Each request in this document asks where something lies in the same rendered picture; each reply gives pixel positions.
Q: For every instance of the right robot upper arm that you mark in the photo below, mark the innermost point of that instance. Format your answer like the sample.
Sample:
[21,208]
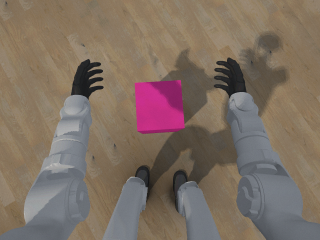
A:
[274,205]

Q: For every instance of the carton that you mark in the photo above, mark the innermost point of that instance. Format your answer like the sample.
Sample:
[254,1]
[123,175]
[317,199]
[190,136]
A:
[159,106]

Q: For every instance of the robot left shin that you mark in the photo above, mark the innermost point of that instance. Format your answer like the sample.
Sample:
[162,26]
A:
[134,179]

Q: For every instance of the robot left foot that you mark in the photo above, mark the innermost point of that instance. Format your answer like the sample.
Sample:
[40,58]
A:
[144,174]

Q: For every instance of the robot right hand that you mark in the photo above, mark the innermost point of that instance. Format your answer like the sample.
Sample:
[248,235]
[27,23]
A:
[235,82]

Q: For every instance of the robot right forearm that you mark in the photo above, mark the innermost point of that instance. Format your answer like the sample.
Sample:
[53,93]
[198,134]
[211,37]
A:
[252,144]

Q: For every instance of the left robot upper arm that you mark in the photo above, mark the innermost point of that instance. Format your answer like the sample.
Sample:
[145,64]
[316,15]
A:
[53,209]

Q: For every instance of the robot left forearm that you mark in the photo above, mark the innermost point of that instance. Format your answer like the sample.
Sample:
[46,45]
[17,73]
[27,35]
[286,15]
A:
[70,143]

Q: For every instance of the robot left hand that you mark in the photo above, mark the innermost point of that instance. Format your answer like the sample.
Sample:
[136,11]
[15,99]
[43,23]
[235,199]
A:
[81,84]

